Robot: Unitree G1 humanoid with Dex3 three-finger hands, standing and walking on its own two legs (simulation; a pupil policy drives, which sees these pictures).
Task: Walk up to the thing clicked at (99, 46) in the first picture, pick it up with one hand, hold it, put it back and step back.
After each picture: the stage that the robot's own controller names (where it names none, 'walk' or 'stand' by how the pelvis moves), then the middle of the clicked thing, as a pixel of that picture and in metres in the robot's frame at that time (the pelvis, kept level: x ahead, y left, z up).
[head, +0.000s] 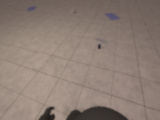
stand; (99, 46) +1.56 -0.16 -0.72
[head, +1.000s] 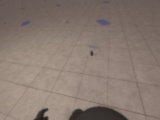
walk; (91, 53) +1.43 +0.13 -0.69
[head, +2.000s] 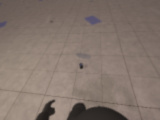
walk; (81, 66) +0.90 +0.26 -0.71
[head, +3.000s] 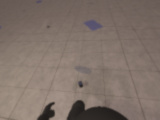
walk; (80, 84) +0.55 +0.23 -0.71
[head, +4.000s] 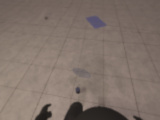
walk; (77, 90) +0.38 +0.18 -0.70
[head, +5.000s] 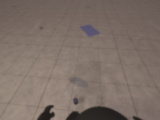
stand; (75, 101) +0.31 +0.18 -0.72
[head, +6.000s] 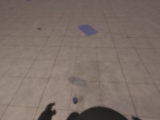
stand; (75, 100) +0.32 +0.20 -0.73
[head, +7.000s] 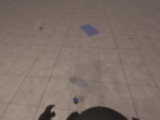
stand; (75, 100) +0.32 +0.19 -0.73
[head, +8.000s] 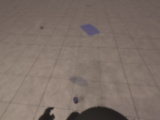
stand; (75, 100) +0.32 +0.19 -0.73
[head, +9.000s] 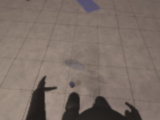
go down; (72, 84) +0.35 +0.19 -0.62
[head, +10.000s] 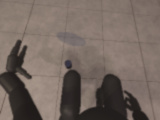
go down; (68, 64) +0.40 +0.22 -0.31
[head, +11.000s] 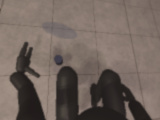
close in; (58, 60) +0.39 +0.24 -0.26
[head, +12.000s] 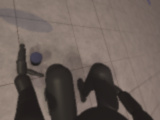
close; (36, 59) +0.39 +0.26 -0.22
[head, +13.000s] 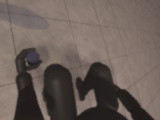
close; (32, 59) +0.38 +0.27 -0.22
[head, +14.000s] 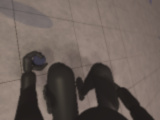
lift; (38, 61) +0.35 +0.25 -0.23
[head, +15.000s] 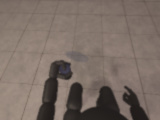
lift; (66, 72) +0.31 +0.19 -0.02
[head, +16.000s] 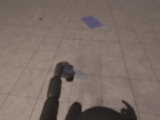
hold; (69, 74) +0.32 +0.17 +0.00
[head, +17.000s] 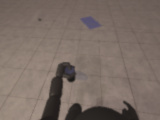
hold; (70, 74) +0.32 +0.17 -0.01
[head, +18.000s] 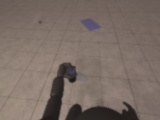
crouch; (71, 75) +0.33 +0.16 -0.01
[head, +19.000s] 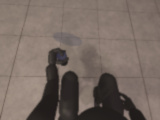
crouch; (62, 59) +0.41 +0.20 -0.12
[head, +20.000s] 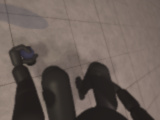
lower; (29, 57) +0.40 +0.28 -0.22
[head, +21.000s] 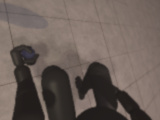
lower; (29, 57) +0.39 +0.28 -0.23
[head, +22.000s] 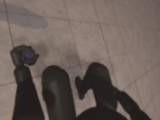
lower; (29, 57) +0.39 +0.28 -0.23
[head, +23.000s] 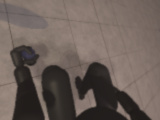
lower; (29, 57) +0.39 +0.28 -0.22
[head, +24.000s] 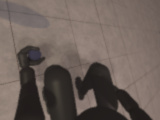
open; (33, 57) +0.38 +0.27 -0.23
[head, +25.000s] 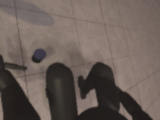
rise; (38, 56) +0.38 +0.26 -0.22
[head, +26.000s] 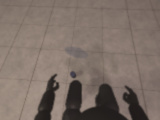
walk; (73, 74) +0.38 +0.20 -0.50
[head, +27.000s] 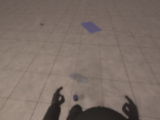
stand; (75, 98) +0.34 +0.17 -0.66
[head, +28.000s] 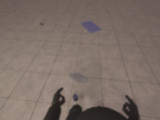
stand; (75, 97) +0.34 +0.18 -0.66
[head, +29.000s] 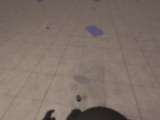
stand; (78, 98) +0.36 +0.17 -0.71
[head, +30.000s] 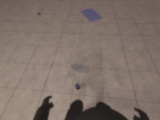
walk; (77, 86) +0.39 +0.18 -0.70
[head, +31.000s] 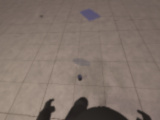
walk; (79, 77) +0.55 +0.21 -0.70
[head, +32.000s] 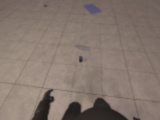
walk; (80, 59) +0.89 +0.17 -0.69
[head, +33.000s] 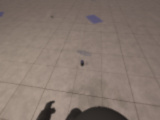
stand; (82, 63) +0.97 +0.18 -0.71
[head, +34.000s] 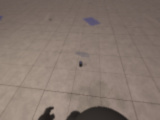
stand; (80, 64) +0.99 +0.21 -0.72
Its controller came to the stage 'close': yes
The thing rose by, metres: 0.70
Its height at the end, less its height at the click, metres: +0.00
